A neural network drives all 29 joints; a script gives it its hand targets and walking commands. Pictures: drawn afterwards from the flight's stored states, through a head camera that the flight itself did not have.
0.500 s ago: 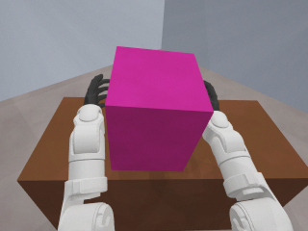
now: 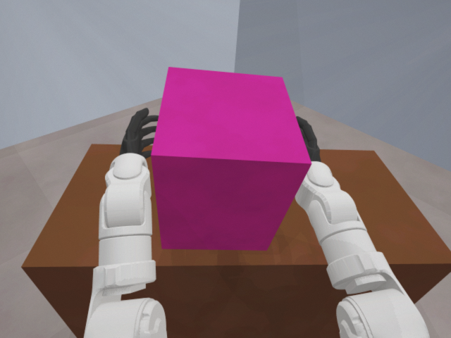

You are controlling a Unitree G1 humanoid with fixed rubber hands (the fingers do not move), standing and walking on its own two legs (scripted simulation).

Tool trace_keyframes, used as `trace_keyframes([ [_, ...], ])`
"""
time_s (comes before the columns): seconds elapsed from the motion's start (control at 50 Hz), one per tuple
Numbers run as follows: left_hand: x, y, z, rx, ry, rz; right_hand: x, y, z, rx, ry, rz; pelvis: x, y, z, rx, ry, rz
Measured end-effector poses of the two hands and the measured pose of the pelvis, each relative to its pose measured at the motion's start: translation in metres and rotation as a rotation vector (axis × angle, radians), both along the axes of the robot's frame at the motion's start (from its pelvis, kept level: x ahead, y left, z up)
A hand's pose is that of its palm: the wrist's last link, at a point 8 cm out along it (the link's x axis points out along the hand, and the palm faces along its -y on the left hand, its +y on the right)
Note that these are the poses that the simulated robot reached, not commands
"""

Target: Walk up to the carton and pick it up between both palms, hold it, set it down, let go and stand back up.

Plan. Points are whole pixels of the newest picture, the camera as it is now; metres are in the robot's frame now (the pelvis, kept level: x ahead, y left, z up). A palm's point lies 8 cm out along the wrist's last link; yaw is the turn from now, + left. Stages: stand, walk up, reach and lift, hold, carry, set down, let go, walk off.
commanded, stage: hold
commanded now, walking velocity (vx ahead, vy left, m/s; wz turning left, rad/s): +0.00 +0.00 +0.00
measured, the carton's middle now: (220, 164) +0.38 +0.02 +0.15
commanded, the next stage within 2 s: none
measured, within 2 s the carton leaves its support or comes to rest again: neither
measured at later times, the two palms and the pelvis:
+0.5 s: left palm (137, 156) +0.36 +0.16 +0.19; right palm (307, 162) +0.36 -0.14 +0.18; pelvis +0.00 +0.00 +0.00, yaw +0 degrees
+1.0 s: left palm (133, 157) +0.36 +0.16 +0.19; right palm (306, 162) +0.36 -0.13 +0.18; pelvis +0.00 +0.00 +0.00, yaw +0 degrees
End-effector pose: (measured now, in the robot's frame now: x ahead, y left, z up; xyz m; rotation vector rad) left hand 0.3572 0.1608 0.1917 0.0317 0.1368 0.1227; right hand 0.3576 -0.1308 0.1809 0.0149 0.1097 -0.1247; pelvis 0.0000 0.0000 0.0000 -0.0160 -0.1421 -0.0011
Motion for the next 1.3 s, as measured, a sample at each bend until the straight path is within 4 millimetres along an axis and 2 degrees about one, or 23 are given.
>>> trace_keyframes([
  [0.22, 0.001, 0.002, -0.004, 0.014, 0.026, 0.003, 0.001, 0.002, -0.01, 0.014, 0.025, 0.001, -0.004, 0.003, 0.0, -0.001, 0.007, 0.0],
  [0.42, 0.003, -0.003, -0.003, -0.001, 0.014, 0.005, 0.003, -0.003, -0.004, 0.006, 0.012, 0.002, -0.003, -0.002, 0.0, 0.0, 0.013, -0.002],
  [0.8, 0.002, -0.005, -0.008, 0.008, 0.024, -0.003, 0.002, -0.005, -0.01, 0.01, 0.02, 0.0, 0.002, -0.003, 0.0, 0.002, 0.003, 0.002],
  [0.98, -0.002, 0.0, -0.001, -0.003, -0.002, 0.001, -0.001, 0.0, 0.001, 0.012, -0.006, 0.001, 0.0, 0.0, 0.0, -0.001, 0.001, -0.001],
  [1.18, 0.001, 0.002, -0.007, 0.009, 0.03, 0.007, 0.002, 0.002, -0.009, 0.014, 0.023, 0.008, -0.005, 0.0, 0.0, 0.0, 0.008, 0.0],
  [1.3, 0.002, -0.002, -0.005, 0.007, 0.016, 0.001, 0.002, -0.002, -0.007, 0.014, 0.008, 0.001, -0.003, 0.0, 0.0, -0.002, 0.018, 0.0],
])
